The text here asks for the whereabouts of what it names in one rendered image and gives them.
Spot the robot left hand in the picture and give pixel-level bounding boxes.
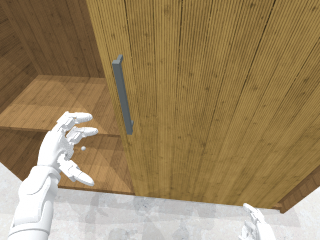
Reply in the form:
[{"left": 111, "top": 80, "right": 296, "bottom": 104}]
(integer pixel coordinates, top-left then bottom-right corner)
[{"left": 37, "top": 111, "right": 98, "bottom": 186}]

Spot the robot left forearm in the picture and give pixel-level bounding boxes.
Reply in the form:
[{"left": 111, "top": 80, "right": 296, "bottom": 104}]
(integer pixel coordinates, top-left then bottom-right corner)
[{"left": 7, "top": 165, "right": 61, "bottom": 240}]

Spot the robot right hand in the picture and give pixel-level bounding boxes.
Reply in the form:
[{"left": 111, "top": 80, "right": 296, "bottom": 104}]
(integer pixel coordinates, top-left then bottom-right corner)
[{"left": 238, "top": 203, "right": 276, "bottom": 240}]

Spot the wardrobe door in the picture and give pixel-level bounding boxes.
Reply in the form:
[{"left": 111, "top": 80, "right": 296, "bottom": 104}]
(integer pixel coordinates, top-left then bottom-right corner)
[
  {"left": 278, "top": 165, "right": 320, "bottom": 204},
  {"left": 86, "top": 0, "right": 320, "bottom": 209}
]

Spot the handle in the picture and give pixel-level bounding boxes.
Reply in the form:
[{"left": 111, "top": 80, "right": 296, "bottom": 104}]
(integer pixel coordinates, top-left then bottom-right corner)
[{"left": 112, "top": 54, "right": 134, "bottom": 135}]

